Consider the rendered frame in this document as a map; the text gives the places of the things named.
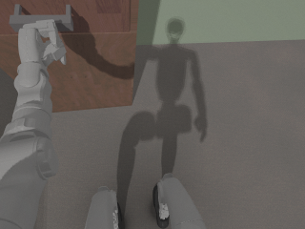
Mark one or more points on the handle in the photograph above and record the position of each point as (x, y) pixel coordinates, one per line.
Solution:
(63, 22)

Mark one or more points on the cabinet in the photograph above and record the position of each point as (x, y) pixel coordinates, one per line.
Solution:
(99, 70)

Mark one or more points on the robot right foot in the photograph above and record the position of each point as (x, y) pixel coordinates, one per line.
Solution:
(164, 222)

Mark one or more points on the left robot forearm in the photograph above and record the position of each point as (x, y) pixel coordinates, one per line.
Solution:
(33, 109)

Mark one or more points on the robot left upper arm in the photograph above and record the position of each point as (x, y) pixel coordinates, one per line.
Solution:
(25, 167)

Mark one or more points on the right robot thigh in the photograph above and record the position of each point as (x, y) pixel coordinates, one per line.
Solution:
(182, 211)

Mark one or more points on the left robot hand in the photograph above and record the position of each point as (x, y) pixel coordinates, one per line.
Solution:
(31, 47)

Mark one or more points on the drawer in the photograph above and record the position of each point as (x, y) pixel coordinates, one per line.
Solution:
(87, 15)

